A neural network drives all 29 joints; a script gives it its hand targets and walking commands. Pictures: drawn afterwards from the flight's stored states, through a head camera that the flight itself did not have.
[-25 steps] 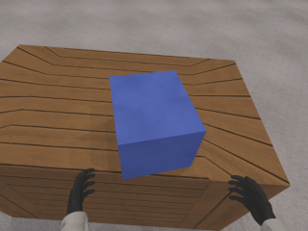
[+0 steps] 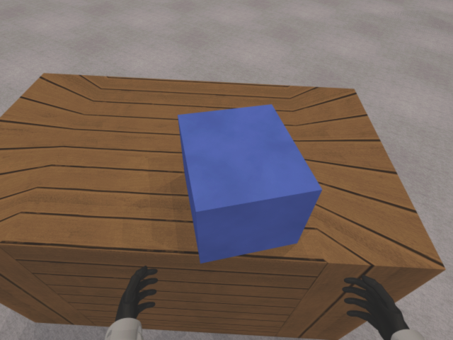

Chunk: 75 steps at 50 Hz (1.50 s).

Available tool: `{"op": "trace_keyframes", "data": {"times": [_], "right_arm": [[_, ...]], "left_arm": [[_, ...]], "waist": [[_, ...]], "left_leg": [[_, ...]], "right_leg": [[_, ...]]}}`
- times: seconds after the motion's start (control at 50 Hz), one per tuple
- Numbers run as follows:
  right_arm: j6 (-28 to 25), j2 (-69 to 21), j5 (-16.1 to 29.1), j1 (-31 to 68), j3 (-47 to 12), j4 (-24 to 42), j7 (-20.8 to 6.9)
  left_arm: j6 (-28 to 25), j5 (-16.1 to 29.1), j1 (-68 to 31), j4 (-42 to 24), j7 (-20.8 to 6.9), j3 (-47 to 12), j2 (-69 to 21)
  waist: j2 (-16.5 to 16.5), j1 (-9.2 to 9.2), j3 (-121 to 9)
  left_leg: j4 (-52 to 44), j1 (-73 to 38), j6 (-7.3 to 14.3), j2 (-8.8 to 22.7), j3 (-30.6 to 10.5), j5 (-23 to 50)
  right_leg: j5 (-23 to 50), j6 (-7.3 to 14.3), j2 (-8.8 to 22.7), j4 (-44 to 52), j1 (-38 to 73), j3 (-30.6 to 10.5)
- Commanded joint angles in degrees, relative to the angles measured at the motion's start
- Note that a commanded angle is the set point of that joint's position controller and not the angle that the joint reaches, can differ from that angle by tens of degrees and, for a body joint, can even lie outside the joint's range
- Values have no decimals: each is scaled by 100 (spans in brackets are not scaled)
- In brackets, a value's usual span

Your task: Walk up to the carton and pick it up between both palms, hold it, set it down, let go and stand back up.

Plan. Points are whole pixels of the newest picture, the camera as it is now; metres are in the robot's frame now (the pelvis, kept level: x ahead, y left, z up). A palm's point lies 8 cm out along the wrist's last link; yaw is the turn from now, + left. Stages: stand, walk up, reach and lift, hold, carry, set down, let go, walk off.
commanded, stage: set down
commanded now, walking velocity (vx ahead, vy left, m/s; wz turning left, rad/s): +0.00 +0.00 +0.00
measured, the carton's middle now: (237, 179) +0.43 +0.01 +0.01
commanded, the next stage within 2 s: let go in 0.42 s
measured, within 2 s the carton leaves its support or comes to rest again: neither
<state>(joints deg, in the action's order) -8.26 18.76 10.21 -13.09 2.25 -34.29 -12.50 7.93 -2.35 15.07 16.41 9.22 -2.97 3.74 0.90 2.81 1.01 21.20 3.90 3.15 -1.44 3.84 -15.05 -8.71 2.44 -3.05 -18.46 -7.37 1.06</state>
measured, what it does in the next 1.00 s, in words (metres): stands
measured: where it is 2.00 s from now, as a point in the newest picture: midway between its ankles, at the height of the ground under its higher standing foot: outside the picture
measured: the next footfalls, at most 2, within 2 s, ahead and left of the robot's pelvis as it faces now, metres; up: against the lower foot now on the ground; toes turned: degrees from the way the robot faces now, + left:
none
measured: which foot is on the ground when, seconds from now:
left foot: down 0.00-1.00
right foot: down 0.00-1.00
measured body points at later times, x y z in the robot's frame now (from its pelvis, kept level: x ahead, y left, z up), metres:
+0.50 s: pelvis +0.00 -0.01 +0.00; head +0.01 +0.01 +0.45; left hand +0.16 +0.22 -0.10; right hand +0.16 -0.23 -0.09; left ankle -0.03 +0.07 -0.75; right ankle +0.02 -0.10 -0.75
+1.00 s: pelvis +0.00 -0.01 +0.00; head +0.00 +0.01 +0.45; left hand +0.18 +0.22 -0.09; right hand +0.16 -0.24 -0.09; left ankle -0.03 +0.07 -0.75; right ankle +0.02 -0.10 -0.75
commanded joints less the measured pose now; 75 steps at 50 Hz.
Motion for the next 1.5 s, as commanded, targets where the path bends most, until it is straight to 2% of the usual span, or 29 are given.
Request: {"op": "trace_keyframes", "data": {"times": [0.0, 0.18, 0.38, 0.42, 0.48, 0.52, 0.54, 0.56, 0.58, 0.62, 0.66, 0.68, 0.76, 0.8, 0.88, 0.94, 0.96, 0.98, 1.02, 1.04, 1.08, 1.14, 1.18, 1.22, 1.28, 1.32, 1.4, 1.42, 1.48], "right_arm": [[-132, 886, -150, 317, 316, 464, 86], [-200, 529, -490, 182, 252, 241, 343], [-325, 89, -775, 136, 163, -86, 687], [-361, 92, -709, 445, 150, -59, 730], [-382, 10, -790, 386, 142, -246, 772], [-406, -1, -866, 503, 183, -154, 807], [-420, -73, -929, 487, 184, -118, 832], [-401, -129, -944, 497, 165, -142, 878], [-395, -116, -923, 447, 75, -180, 896], [-363, -95, -885, 416, 93, -311, 930], [-364, -15, -878, 358, 170, -430, 940], [-380, 36, -915, 368, 169, -431, 962], [-417, -19, -918, 480, 38, -393, 1009], [-444, -47, -904, 527, -18, -314, 1025], [-571, 12, -836, 443, 38, -234, 1003], [-585, -42, -816, 398, -57, -343, 1009], [-4, 306, -933, 132, 111, -189, 1261], [237, 300, -924, 72, 104, -116, 1328], [404, 231, -941, -71, 103, -28, 1376], [444, 254, -952, -120, 99, -31, 1386], [501, 228, -952, -324, 68, -48, 1389], [514, 252, -976, -350, 99, -23, 1358], [514, 285, -991, -480, 100, -93, 1359], [509, 316, -997, -432, 89, -67, 1354], [516, 317, -995, -723, 55, -171, 1341], [508, 382, -1010, -776, 55, -219, 1345], [518, 370, -1014, -901, 20, -325, 1347], [523, 370, -1028, -975, 12, -346, 1348], [522, 431, -1039, -1182, 7, -510, 1345]], "left_arm": [[-119, 39, -402, -580, -50, 48, 212], [-146, 123, -324, -157, -253, 168, 562], [-126, 136, -386, 256, -507, 319, 999], [-109, 165, -821, 361, -542, 368, 1135], [-94, 234, -803, 555, -600, 242, 1098], [-108, 257, -967, 470, -579, 316, 1214], [-147, 279, -986, 463, -578, 352, 1251], [-140, 287, -1002, 560, -608, 349, 1234], [-125, 234, -896, 660, -626, 419, 1232], [-92, 229, -847, 742, -700, 357, 1159], [-62, 191, -791, 726, -736, 387, 1165], [-56, 199, -785, 775, -752, 406, 1188], [-78, 155, -834, 1003, -837, 451, 1184], [-115, 141, -859, 989, -850, 533, 1247], [-247, 164, -896, 624, -763, 473, 1271], [-272, 72, -773, 660, -781, 515, 1205], [-632, 123, -174, 1352, -740, 681, 1406], [-716, 164, -46, 1538, -761, 651, 1496], [-872, 147, -319, 1590, -776, 664, 1487], [-933, 144, -309, 1696, -785, 667, 1474], [-955, 160, -328, 1863, -823, 664, 1476], [-978, 154, -335, 2030, -857, 622, 1426], [-999, 144, -361, 2184, -858, 612, 1524], [-1020, 143, -277, 2329, -874, 599, 1512], [-1000, 158, -177, 2489, -861, 563, 1580], [-1018, 145, -93, 2626, -865, 544, 1598], [-1017, 167, -18, 2760, -855, 516, 1697], [-989, 146, -33, 2790, -855, 518, 1678], [-989, 164, 83, 2905, -860, 454, 1662]], "waist": [[16, 10, -143], [79, -35, -186], [-89, -129, -144], [-164, -186, -234], [-205, -238, -138], [-284, -161, -173], [-116, -154, -195], [-54, -212, -79], [-103, -144, -180], [-120, -219, 38], [-334, -231, -106], [-205, -238, -89], [-57, -159, 148], [37, -144, -7], [-161, -181, -343], [-226, -181, -240], [-450, -146, -436], [-296, -204, -328], [-127, -276, -366], [-154, -288, -563], [83, -366, -305], [-103, -364, 272], [-44, -375, 134], [-272, -330, 42], [-111, -350, 320], [-240, -300, 301], [-87, -303, 270], [78, -285, 385], [30, -310, 435]], "left_leg": [[-533, 871, -413, 532, -368, 989], [-380, 819, -389, 462, -275, 1329], [-225, 780, -393, 386, -214, 1443], [-264, 670, -365, 459, -252, 1177], [-262, 548, -372, 461, -239, 1125], [-350, 641, -360, 485, -237, 985], [-349, 769, -315, 474, -188, 906], [-331, 792, -337, 443, -160, 980], [-296, 679, -372, 421, -153, 1170], [-296, 579, -404, 430, -151, 1316], [-214, 381, -466, 443, -168, 1683], [-173, 323, -492, 444, -169, 1769], [-180, 380, -496, 393, -152, 1871], [-171, 413, -473, 378, -137, 1785], [-17, 220, -501, 387, -153, 2033], [-23, 243, -519, 365, -172, 2049], [327, 517, -212, 771, -820, 2348], [213, 509, -104, 866, -842, 1629], [318, 382, -69, 895, -908, 1885], [367, 360, -78, 888, -885, 1777], [196, 497, -83, 866, -940, 1131], [6, 817, -108, 840, -1003, 706], [-5, 879, -112, 859, -1036, 830], [0, 807, -104, 792, -1033, 629], [-189, 1085, -94, 818, -1121, 75], [-193, 1081, -94, 798, -1098, 101], [-254, 1164, -88, 746, -1168, -241], [-316, 1301, -86, 753, -1212, -507], [-288, 1308, -103, 750, -1164, -494]], "right_leg": [[468, 335, 370, 147, 624, -411], [814, 251, 343, 76, 741, -392], [1040, 155, 368, -61, 789, -335], [713, 57, 318, -107, 811, -291], [482, 22, 346, -44, 719, -331], [437, 16, 313, -120, 748, -242], [355, -24, 359, -94, 787, -310], [465, -43, 403, -78, 807, -348], [682, -37, 390, -109, 878, -341], [777, 21, 298, -92, 834, -247], [948, 62, 215, -88, 795, -209], [995, 56, 222, -88, 802, -207], [1106, 59, 210, -43, 865, -180], [1219, -1, 245, -102, 939, -199], [1348, 35, 224, -184, 764, -176], [1444, 49, 268, -188, 837, -225], [1821, 31, 823, -569, 354, -569], [1328, -37, 931, -391, 229, -700], [1827, -35, 993, -399, 188, -803], [1882, -50, 1024, -391, 260, -818], [1343, -29, 1010, -288, 27, -824], [767, -43, 976, -141, -272, -824], [641, -1, 962, -107, -66, -745], [474, -18, 1001, -61, -171, -838], [-143, -66, 1000, 13, -222, -811], [-155, -52, 1007, 39, -232, -826], [-548, -52, 989, 66, -271, -878], [-811, -84, 973, 81, -343, -848], [-781, -78, 989, 101, -315, -845]]}}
